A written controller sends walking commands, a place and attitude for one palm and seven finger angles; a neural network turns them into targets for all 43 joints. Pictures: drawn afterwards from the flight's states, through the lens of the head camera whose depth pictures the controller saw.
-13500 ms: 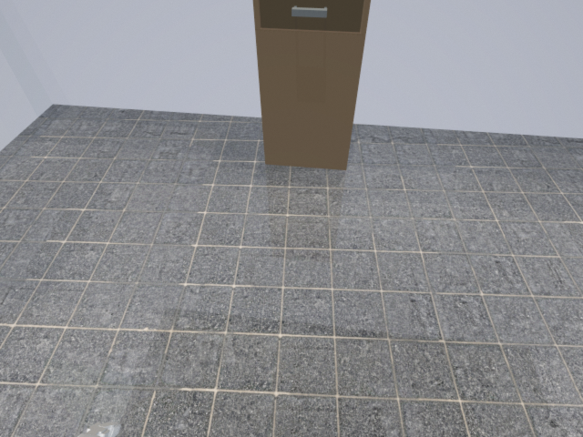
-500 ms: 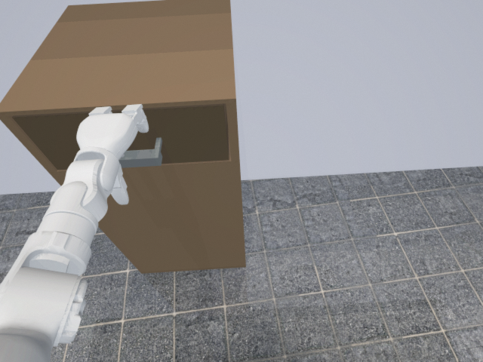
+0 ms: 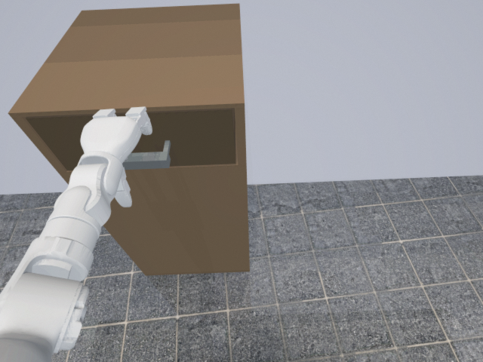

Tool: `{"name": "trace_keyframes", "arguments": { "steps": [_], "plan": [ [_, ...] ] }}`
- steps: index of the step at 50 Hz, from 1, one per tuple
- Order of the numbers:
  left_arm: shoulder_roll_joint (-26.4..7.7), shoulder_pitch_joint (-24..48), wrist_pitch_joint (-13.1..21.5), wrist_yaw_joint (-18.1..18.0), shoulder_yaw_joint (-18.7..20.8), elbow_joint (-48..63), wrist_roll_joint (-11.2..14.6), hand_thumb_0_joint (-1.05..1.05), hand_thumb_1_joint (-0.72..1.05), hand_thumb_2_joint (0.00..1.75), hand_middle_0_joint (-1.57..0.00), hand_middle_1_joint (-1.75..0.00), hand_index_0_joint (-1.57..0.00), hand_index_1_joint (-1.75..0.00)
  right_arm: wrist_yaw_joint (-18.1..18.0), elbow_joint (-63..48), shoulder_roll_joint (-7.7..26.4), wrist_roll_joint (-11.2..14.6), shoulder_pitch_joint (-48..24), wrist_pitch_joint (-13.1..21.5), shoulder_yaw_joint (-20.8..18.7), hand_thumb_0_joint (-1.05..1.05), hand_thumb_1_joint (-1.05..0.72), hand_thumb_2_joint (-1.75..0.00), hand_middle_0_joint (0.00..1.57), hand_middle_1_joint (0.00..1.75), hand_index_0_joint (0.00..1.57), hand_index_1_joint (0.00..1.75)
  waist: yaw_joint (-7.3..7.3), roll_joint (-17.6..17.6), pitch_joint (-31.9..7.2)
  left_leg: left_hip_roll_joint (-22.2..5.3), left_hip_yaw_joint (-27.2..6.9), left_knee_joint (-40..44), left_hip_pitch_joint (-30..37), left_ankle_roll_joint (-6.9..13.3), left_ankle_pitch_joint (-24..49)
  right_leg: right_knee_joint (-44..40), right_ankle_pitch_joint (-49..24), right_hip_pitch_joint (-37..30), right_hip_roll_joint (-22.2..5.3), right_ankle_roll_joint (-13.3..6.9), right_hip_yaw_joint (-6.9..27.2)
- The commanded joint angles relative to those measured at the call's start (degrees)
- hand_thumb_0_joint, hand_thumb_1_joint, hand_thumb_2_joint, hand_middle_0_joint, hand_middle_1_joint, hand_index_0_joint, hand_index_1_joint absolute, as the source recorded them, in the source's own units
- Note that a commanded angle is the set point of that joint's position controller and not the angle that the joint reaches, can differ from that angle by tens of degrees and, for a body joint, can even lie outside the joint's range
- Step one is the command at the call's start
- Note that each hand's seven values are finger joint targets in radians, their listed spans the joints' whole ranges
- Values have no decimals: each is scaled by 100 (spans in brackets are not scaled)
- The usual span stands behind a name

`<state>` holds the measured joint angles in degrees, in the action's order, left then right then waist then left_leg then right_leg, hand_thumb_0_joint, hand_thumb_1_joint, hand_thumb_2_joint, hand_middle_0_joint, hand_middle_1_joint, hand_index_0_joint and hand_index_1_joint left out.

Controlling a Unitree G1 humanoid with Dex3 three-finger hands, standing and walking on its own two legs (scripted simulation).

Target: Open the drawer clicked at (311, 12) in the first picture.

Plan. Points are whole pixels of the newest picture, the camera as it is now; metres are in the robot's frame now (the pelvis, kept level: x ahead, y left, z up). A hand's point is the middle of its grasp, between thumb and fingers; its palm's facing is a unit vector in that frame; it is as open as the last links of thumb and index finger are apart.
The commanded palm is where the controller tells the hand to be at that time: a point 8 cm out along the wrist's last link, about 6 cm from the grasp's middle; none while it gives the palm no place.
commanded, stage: move the hooked fingers above the handle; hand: left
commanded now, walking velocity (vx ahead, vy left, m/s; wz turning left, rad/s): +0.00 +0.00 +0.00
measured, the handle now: (138, 153) +0.51 +0.23 +0.03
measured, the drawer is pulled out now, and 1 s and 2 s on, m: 0.00 0.00 0.00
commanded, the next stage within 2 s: lower the fingers behind the handle in 0.04 s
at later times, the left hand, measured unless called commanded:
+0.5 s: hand (125, 166) +0.45 +0.23 +0.06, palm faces -0.04 -0.03 -1.00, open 13.8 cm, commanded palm +0.43 +0.23 +0.12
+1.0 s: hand (129, 177) +0.45 +0.23 +0.03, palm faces -0.06 -0.02 -1.00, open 13.8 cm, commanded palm +0.43 +0.23 +0.09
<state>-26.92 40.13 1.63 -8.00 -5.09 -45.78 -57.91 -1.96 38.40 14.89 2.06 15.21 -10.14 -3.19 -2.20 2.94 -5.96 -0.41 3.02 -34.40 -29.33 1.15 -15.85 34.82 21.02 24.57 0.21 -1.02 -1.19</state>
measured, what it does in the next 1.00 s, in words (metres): stands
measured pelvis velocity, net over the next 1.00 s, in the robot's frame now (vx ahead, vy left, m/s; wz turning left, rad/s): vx -0.01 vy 0.00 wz -0.01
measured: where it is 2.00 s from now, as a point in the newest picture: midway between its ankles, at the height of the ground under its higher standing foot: outside the picture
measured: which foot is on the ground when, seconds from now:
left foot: down 0.00-1.00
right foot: down 0.00-1.00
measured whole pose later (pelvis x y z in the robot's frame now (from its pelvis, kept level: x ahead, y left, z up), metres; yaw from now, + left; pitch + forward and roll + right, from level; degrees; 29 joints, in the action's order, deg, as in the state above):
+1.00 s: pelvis -0.01 +0.00 -0.01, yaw +0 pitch +15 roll -1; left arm -26.9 40.6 3.1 -14.3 -3.3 -53.9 -60.8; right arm -1.9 39.2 14.5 1.0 17.8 -9.5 -3.9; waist -4.1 2.5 -7.2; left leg -1.1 2.9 -40.4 -37.6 1.5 -17.8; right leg 39.7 22.4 32.3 0.7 -0.8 -1.2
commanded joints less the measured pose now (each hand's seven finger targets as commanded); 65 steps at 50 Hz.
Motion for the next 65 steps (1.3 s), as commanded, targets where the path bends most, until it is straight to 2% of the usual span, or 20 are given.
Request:
{"name": "trace_keyframes", "arguments": {
  "steps": [1, 4, 6, 9, 10, 14, 16, 22, 24, 28, 36, 38, 40, 42, 45, 52, 55, 58, 61, 65],
  "plan": [
    [-1603, 2679, -106, -195, 610, 1079, 35, 0, -50, 30, -30, -120, -30, -120, -72, -520, 795, -35, 225, 112, -231, 0, -90, -90, 20, 30, 20, 30, -25, -174, -2086, 175, -91, 59, 1609, 219, 2157, -357, -2427, -495, 182, -84, 70],
    [-1438, 2608, -143, -58, 452, 892, 34, 0, -50, 30, -30, -120, -30, -120, -99, -547, 792, -19, 172, 101, -217, 0, -90, -90, 20, 30, 20, 30, -79, -269, -1802, 164, -81, 92, 1530, 214, 2020, -402, -2333, -370, 177, -72, 37],
    [-1593, 2585, -38, 35, 561, 1029, 59, 0, -50, 30, -30, -120, -30, -120, -121, -577, 807, -27, 202, 91, -215, 0, -90, -90, 20, 30, 20, 30, -38, -281, -2012, 171, -93, 72, 1581, 226, 2103, -383, -2443, -511, 165, -69, 78],
    [-1136, 2555, 72, 119, 218, 1003, 89, 0, -50, 30, -30, -120, -30, -120, -103, -552, 766, -37, 237, 89, -232, 0, -90, -90, 20, 30, 20, 30, -145, -248, -1736, 164, -120, 21, 1639, 218, 2079, -402, -2323, -192, 185, -72, 37],
    [-1290, 2442, 136, 137, 379, 949, 111, 0, -50, 30, -30, -120, -30, -120, -101, -547, 786, -39, 288, 80, -236, 0, -90, -90, 20, 30, 20, 30, -121, -320, -1749, 155, -129, 14, 1591, 215, 2116, -401, -2312, -256, 184, -84, 45],
    [-1506, 2504, 308, -20, 591, 1070, 52, 0, -50, 30, -30, -120, -30, -120, -98, -528, 786, -70, 350, 72, -252, 0, -90, -90, 20, 30, 20, 30, -34, -175, -1978, 177, -145, -62, 1499, 202, 2142, -267, -2335, -227, 191, -100, 63],
    [-1515, 2709, 379, -161, 589, 1196, 38, 0, -50, 30, -30, -120, -30, -120, -82, -492, 787, -86, 394, 79, -275, 0, -90, -90, 20, 30, 20, 30, -86, -118, -2123, 166, -171, -125, 1519, 200, 2211, -211, -2363, -156, 193, -92, 73],
    [-1706, 2540, 215, -525, 820, 904, -67, 0, -50, 30, -30, -120, -30, -120, -56, -385, 804, -112, 466, 82, -310, 0, -90, -90, 20, 30, 20, 30, -72, -94, -2233, 163, -132, -208, 1333, 187, 2229, -121, -2441, -160, 222, -88, 59],
    [-1613, 2385, 153, -562, 777, 897, -75, 0, -50, 30, -30, -120, -30, -120, -45, -403, 796, -109, 482, 83, -325, 0, -90, -90, 20, 30, 20, 30, -32, -3, -2363, 161, -124, -228, 1390, 176, 2349, -90, -2505, -190, 235, -100, 46],
    [-1343, 2334, 113, -495, 552, 770, -39, 0, -50, 30, -30, -120, -30, -120, -44, -361, 813, -100, 524, 73, -348, 0, -90, -90, 20, 30, 20, 30, -154, -188, -2177, 147, -125, -225, 1356, 202, 2239, -160, -2482, -109, 238, -72, 48],
    [-1582, 2370, 330, -583, 721, 573, -105, 0, -50, 30, -30, -120, -30, -120, -96, -355, 825, -109, 604, 86, -324, 0, -90, -90, 20, 30, 20, 30, -174, -170, -2004, 159, -136, -246, 1074, 213, 1855, -134, -2128, 70, 238, -81, 82],
    [-1557, 2327, 350, -679, 752, 616, -160, 0, -50, 30, -30, -120, -30, -120, -82, -357, 809, -128, 627, 109, -347, 0, -90, -90, 20, 30, 20, 30, -121, 40, -2141, 144, -142, -297, 1178, 186, 1986, -56, -2119, 173, 259, -108, 55],
    [-1605, 2350, 337, -756, 835, 578, -177, 0, -50, 30, -30, -120, -30, -120, -63, -340, 818, -149, 664, 117, -358, 0, -90, -90, 20, 30, 20, 30, -138, -83, -2271, 130, -159, -371, 1179, 191, 2108, -6, -2182, 164, 271, -105, 55],
    [-1245, 2291, 266, -803, 564, 459, -172, 0, -50, 30, -30, -120, -30, -120, -43, -352, 799, -141, 654, 132, -367, 0, -90, -90, 20, 30, 20, 30, -199, -56, -2141, 122, -145, -386, 1161, 183, 1979, -15, -2063, 350, 278, -94, 27],
    [-1461, 2467, 182, -843, 676, 305, -226, 0, -50, 30, -30, -120, -30, -120, -59, -330, 844, -141, 704, 131, -342, 0, -90, -90, 20, 30, 20, 30, -250, -221, -2126, 134, -159, -422, 954, 199, 1825, 1, -1999, 335, 282, -88, 57],
    [-1259, 2585, 221, -914, 583, 336, -256, 0, -50, 30, -30, -120, -30, -120, -46, -305, 811, -182, 806, 180, -380, 0, -90, -90, 20, 30, 20, 30, -288, 62, -2320, 98, -186, -592, 1141, 181, 2046, 145, -2052, 605, 312, -94, 22],
    [-1618, 2428, 216, -971, 881, 132, -290, 0, -50, 30, -30, -120, -30, -120, -72, -309, 839, -195, 808, 171, -347, 0, -90, -90, 20, 30, 20, 30, -226, -187, -2319, 123, -161, -620, 795, 199, 1923, 178, -2123, 411, 301, -86, 58],
    [-1547, 2359, 171, -1046, 792, 3, -363, 0, -50, 30, -30, -120, -30, -120, -74, -328, 816, -179, 809, 180, -336, 0, -90, -90, 20, 30, 20, 30, -240, -11, -2193, 128, -131, -642, 679, 186, 1780, 207, -2009, 567, 308, -91, 44],
    [-1606, 2491, 232, -1092, 841, 166, -364, 0, -50, 30, -30, -120, -30, -120, -80, -305, 824, -191, 876, 211, -368, 0, -90, -90, 20, 30, 20, 30, -258, 45, -2467, 106, -150, -724, 795, 192, 1916, 267, -2077, 589, 316, -85, 66],
    [-1181, 2310, 171, -1053, 600, -48, -303, 0, -50, 30, -30, -120, -30, -120, -33, -245, 813, -205, 922, 206, -390, 0, -90, -90, 20, 30, 20, 30, -344, -17, -2372, 73, -180, -784, 866, 174, 2065, 300, -2087, 772, 342, -94, 0]
  ]
}}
